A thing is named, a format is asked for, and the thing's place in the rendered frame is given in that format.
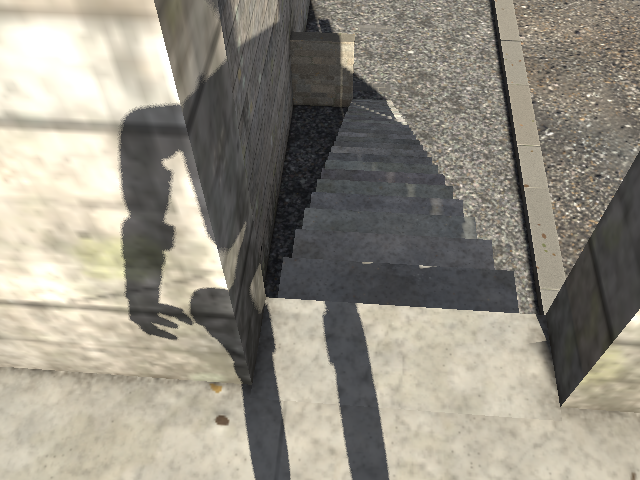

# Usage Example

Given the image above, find stairs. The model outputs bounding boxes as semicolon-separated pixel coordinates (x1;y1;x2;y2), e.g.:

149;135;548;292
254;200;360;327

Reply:
278;99;519;313

